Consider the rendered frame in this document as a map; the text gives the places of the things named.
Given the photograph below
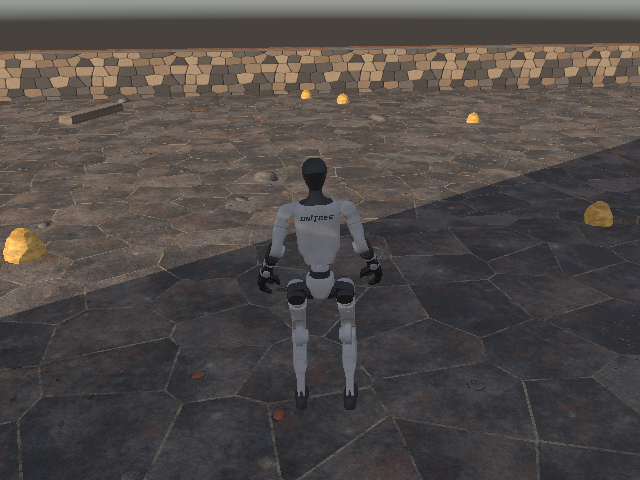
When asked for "robot left upper arm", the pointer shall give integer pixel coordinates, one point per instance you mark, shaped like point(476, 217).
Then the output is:
point(285, 213)

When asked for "left robot forearm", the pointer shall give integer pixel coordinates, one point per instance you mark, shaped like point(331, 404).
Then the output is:
point(268, 264)

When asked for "robot right upper arm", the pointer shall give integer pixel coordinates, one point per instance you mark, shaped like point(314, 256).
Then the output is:
point(348, 209)

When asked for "left robot thigh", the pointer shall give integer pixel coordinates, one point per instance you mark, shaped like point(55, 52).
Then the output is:
point(297, 301)

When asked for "left robot hand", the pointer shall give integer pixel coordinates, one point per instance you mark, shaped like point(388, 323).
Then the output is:
point(262, 281)

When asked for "right robot hand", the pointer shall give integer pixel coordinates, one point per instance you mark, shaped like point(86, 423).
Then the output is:
point(367, 271)

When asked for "right robot forearm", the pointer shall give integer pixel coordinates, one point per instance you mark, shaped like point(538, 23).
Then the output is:
point(369, 257)

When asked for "right robot foot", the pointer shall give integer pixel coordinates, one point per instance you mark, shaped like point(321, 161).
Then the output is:
point(350, 401)

